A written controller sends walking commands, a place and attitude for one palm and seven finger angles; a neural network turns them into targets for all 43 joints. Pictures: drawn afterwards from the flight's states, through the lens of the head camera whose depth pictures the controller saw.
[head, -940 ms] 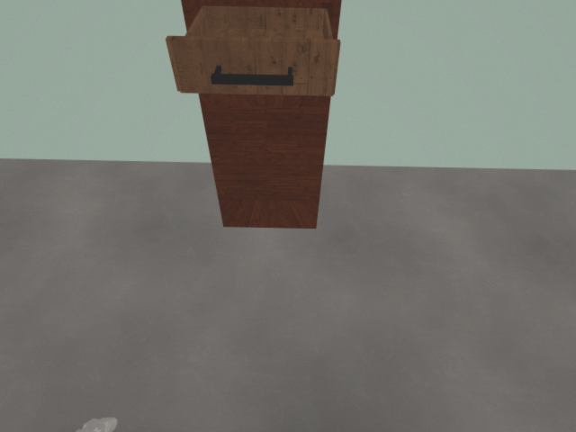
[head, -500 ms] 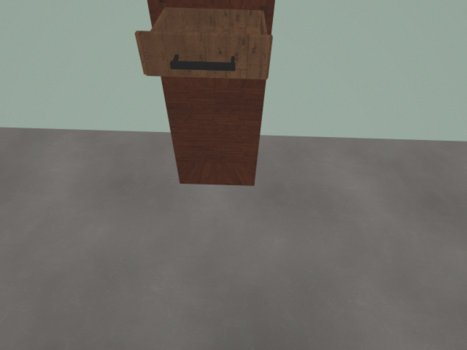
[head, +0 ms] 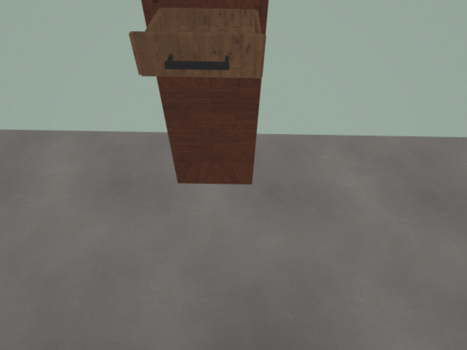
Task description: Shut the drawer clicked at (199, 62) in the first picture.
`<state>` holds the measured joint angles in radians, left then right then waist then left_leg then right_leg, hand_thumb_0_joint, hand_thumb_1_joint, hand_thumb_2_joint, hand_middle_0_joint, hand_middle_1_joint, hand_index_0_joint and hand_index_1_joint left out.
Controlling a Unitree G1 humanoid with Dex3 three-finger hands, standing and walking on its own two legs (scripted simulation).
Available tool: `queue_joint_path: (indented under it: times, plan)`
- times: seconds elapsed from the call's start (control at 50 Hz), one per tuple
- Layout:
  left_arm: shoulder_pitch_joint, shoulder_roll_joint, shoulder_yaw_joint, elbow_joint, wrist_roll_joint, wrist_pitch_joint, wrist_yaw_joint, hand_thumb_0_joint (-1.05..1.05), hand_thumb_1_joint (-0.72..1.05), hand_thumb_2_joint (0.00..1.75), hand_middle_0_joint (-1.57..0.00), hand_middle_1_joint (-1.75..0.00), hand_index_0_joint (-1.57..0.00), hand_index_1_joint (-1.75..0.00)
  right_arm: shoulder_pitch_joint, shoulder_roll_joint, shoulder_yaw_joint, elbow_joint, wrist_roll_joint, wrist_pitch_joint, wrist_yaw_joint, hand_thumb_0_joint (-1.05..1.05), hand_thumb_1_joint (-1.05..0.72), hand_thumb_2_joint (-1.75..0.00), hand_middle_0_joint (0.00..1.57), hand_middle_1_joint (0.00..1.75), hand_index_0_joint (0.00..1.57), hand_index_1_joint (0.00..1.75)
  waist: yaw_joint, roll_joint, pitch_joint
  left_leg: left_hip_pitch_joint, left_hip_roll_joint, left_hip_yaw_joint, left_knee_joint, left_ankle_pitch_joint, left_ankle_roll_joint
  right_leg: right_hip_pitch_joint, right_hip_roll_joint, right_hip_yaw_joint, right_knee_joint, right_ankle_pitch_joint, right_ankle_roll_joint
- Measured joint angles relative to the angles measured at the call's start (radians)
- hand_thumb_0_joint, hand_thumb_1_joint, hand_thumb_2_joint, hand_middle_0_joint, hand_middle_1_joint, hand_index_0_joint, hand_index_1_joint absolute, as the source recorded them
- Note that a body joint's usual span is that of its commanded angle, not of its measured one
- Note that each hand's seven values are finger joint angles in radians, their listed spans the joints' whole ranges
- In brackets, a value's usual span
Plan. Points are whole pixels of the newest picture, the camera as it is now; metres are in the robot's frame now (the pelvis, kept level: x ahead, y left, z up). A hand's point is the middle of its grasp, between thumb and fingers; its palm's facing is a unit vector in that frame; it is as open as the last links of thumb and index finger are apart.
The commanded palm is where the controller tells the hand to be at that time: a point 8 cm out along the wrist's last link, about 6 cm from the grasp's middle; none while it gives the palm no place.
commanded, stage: look at it before walking up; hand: left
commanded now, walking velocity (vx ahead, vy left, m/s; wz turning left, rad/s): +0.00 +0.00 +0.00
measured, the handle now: (198, 61) +0.84 +0.15 +0.10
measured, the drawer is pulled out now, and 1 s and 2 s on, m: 0.27 0.27 0.27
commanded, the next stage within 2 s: walk to a spot facing it in 0.50 s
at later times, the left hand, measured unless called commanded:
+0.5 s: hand out of the picture +0.08 +0.24 -0.15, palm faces -0.02 -0.94 -0.33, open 7.4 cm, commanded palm none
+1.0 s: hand out of the picture +0.11 +0.16 -0.18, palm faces -0.14 -0.96 -0.24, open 7.4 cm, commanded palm none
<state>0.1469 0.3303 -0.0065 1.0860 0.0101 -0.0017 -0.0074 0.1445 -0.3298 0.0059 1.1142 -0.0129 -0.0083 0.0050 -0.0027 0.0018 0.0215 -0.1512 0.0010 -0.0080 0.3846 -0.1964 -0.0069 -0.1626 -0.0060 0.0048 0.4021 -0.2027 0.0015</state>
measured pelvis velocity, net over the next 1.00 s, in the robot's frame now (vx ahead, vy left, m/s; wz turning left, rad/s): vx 0.06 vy -0.04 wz -0.19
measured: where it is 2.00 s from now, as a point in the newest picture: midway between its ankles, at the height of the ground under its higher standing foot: outside the picture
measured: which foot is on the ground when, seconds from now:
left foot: down 0.00-0.98, up 1.00-1.00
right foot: down 0.00-1.00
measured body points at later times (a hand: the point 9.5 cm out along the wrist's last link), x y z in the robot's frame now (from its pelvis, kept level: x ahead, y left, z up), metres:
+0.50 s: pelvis +0.01 +0.00 +0.00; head +0.01 +0.00 +0.45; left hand +0.08 +0.29 -0.13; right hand +0.09 -0.29 -0.13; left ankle +0.01 +0.12 -0.74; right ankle +0.01 -0.12 -0.74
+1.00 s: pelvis +0.06 -0.04 -0.03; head +0.07 -0.07 +0.42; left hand +0.12 +0.21 -0.16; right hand +0.01 -0.29 -0.19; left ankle +0.01 +0.12 -0.73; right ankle +0.07 -0.12 -0.75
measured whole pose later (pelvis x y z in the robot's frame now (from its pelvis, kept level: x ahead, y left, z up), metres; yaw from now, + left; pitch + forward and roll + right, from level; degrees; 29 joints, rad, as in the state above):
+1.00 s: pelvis +0.06 -0.04 -0.03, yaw -11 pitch -2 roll +1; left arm 0.31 0.20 0.04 1.02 0.02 -0.01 -0.05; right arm 0.31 -0.24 -0.03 1.08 -0.02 -0.01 0.00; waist 0.01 0.04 0.05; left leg -0.15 0.12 0.14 0.72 -0.47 -0.04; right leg -0.31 0.00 -0.09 0.67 -0.29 -0.05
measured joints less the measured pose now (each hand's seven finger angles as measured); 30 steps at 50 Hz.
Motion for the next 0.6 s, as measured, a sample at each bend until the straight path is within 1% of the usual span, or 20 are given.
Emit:
queue_joint_path:
  times: [0.6]
  plan:
    - [0.000, 0.005, 0.002, 0.006, 0.001, -0.004, 0.001, 0.00, 0.90, 0.90, -0.20, -0.30, -0.20, -0.30, -0.023, -0.004, 0.002, -0.002, 0.002, -0.003, -0.003, 0.01, -0.90, -0.90, 0.20, 0.30, 0.20, 0.30, 0.005, -0.004, 0.002, 0.027, 0.005, 0.004, -0.031, 0.002, -0.003, 0.026, 0.005, 0.004, -0.033, 0.006, -0.002]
